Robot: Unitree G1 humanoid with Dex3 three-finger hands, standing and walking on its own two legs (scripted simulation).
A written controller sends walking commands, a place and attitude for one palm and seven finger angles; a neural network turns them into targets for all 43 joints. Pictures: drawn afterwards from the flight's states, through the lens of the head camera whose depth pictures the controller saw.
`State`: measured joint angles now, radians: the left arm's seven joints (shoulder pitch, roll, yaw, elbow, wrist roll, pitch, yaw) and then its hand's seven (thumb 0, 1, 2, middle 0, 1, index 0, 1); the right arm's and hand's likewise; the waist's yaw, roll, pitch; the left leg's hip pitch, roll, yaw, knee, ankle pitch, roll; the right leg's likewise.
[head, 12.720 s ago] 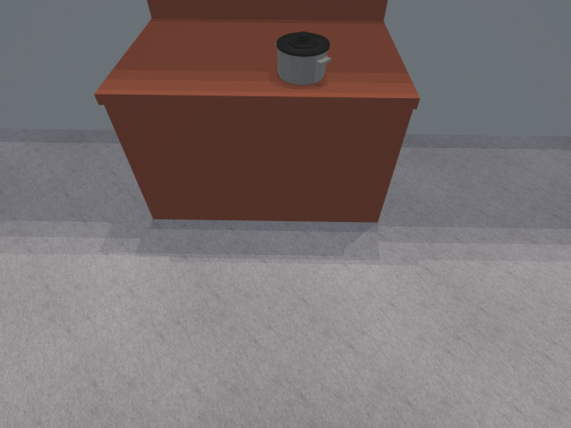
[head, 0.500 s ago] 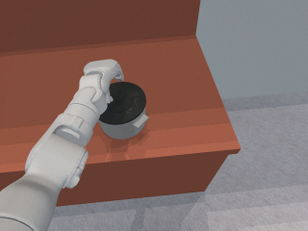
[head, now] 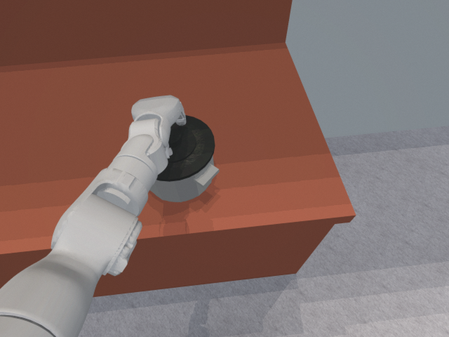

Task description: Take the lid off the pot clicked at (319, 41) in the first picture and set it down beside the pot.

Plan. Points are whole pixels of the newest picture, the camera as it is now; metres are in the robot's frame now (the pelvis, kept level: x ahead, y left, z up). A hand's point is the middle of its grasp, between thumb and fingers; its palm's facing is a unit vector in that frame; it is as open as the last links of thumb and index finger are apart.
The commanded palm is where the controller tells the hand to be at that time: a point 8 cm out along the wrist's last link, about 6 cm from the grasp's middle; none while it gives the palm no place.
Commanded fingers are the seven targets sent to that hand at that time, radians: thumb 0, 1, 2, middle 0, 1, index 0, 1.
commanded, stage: lower the open fingers around the knob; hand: left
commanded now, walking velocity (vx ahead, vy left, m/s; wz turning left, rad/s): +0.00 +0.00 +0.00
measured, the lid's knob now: (171, 138) +0.51 +0.09 +0.03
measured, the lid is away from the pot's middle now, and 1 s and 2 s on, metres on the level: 0.00 0.00 0.00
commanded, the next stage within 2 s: close the fingers and squeeze the knob in 0.32 s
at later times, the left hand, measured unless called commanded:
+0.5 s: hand (161, 144) +0.47 +0.10 +0.05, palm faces -0.35 -0.07 -0.93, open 10.2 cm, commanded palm +0.47 +0.09 +0.11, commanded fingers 0.00 -0.09 1.06 -0.55 -0.70 -0.55 -0.70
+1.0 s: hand (166, 144) +0.47 +0.09 +0.05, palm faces -0.35 -0.06 -0.94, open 8.6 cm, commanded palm +0.47 +0.09 +0.11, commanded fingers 0.00 0.18 0.95 -0.64 -0.98 -0.64 -0.98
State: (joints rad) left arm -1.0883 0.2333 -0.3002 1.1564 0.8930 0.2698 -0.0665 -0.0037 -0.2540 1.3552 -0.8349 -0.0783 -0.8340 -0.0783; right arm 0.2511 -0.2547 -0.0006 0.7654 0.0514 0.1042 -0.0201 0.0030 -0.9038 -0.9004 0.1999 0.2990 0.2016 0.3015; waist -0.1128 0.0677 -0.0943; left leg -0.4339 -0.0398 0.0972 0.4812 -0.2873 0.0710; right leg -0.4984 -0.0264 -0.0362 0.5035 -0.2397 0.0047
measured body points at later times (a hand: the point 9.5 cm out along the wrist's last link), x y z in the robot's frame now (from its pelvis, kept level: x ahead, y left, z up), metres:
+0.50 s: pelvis +0.00 -0.01 +0.00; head +0.06 -0.03 +0.44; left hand +0.48 +0.10 +0.11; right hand +0.05 -0.27 -0.14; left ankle -0.04 +0.07 -0.73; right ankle -0.01 -0.12 -0.73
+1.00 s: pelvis -0.01 -0.01 +0.00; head +0.06 -0.04 +0.44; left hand +0.48 +0.09 +0.11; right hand +0.03 -0.28 -0.14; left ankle -0.04 +0.07 -0.73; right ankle -0.01 -0.12 -0.73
